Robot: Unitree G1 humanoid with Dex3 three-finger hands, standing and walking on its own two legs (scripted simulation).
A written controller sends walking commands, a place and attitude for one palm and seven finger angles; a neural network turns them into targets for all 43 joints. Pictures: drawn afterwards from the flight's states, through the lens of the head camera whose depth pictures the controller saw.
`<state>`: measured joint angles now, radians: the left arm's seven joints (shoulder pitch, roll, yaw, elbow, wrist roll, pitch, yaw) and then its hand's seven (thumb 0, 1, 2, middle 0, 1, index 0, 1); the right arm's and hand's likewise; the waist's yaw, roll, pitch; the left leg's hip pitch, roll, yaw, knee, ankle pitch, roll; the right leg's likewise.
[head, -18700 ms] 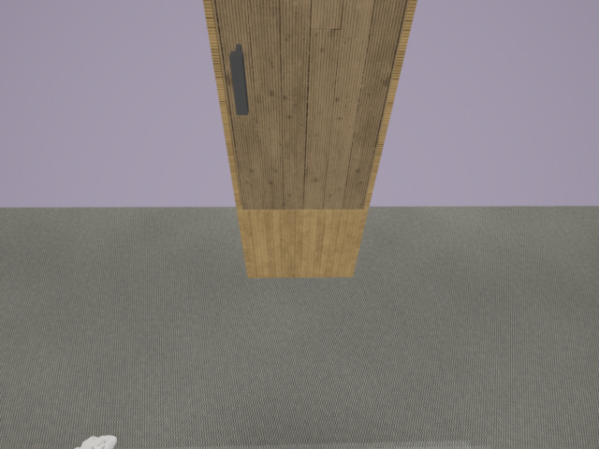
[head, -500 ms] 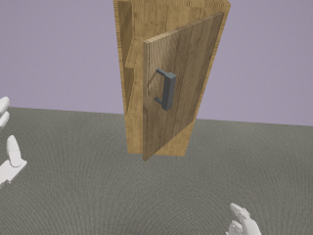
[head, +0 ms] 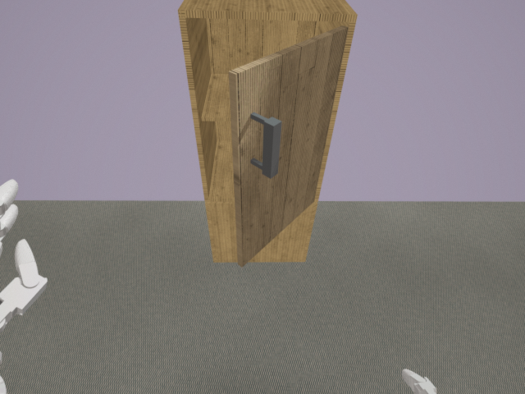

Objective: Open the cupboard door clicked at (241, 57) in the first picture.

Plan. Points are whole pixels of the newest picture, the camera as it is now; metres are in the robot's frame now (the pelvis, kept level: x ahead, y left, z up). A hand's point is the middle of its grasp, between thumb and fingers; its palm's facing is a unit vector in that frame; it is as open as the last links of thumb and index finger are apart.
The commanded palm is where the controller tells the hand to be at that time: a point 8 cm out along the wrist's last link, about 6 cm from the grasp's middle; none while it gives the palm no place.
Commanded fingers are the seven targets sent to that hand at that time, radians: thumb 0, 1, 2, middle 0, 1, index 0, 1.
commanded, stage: stop stepping back and stand still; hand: left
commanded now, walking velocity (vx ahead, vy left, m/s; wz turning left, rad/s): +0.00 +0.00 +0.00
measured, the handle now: (263, 145) +0.57 +0.04 +0.09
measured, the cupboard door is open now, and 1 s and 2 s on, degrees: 47 47 47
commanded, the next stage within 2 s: let the arm hang, fingers relaxed in 0.32 s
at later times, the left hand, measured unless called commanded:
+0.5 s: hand (60, 308) +0.21 +0.29 +0.07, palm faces +0.27 -0.82 -0.50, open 7.4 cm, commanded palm none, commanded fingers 0.00 0.90 0.90 -0.20 -0.30 -0.20 -0.30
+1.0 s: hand out of the picture -0.11 +0.19 -0.16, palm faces +0.08 -0.98 -0.20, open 7.3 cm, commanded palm none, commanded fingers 0.00 0.90 0.90 -0.20 -0.30 -0.20 -0.30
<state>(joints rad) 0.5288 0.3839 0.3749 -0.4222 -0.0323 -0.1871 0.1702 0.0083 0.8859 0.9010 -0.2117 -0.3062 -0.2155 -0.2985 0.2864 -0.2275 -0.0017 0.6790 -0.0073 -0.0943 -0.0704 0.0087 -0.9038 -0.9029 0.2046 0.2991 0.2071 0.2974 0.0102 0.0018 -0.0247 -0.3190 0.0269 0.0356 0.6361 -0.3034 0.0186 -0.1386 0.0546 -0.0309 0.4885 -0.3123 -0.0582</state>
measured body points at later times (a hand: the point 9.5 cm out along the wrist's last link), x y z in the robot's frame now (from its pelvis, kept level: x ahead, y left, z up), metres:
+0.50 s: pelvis +0.00 +0.03 +0.00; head +0.00 +0.01 +0.45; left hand +0.19 +0.33 +0.10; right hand +0.18 -0.21 -0.10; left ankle +0.04 +0.12 -0.74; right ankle -0.03 -0.09 -0.74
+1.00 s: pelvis -0.01 +0.03 +0.01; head +0.01 +0.02 +0.45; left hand -0.11 +0.24 -0.15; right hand -0.05 -0.19 -0.16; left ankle +0.04 +0.12 -0.74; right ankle -0.03 -0.08 -0.74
